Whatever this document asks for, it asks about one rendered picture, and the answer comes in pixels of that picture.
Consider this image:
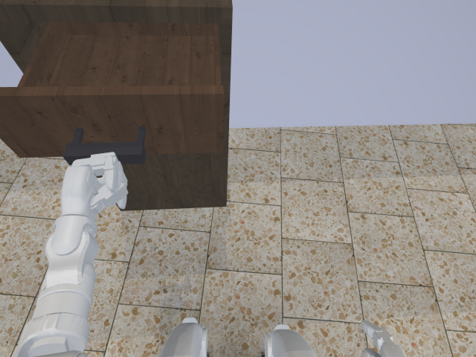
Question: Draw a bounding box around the handle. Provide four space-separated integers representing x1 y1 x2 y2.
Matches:
63 126 147 165

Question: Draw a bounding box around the left robot hand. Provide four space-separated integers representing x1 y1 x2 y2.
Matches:
61 152 128 222

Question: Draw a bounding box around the right robot hand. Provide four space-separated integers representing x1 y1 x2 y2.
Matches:
361 320 407 357

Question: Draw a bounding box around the left robot thigh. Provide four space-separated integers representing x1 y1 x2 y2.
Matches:
159 323 208 357

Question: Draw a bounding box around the drawer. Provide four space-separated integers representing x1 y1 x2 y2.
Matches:
0 22 224 158

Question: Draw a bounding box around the cabinet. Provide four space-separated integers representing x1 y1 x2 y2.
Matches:
0 0 233 211

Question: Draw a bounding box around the robot left forearm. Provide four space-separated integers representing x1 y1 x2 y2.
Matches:
13 214 98 357

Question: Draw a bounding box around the robot thigh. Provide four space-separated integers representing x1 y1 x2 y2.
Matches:
159 323 208 357
264 329 317 357

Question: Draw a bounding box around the right robot thigh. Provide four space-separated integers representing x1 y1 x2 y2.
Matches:
264 329 317 357

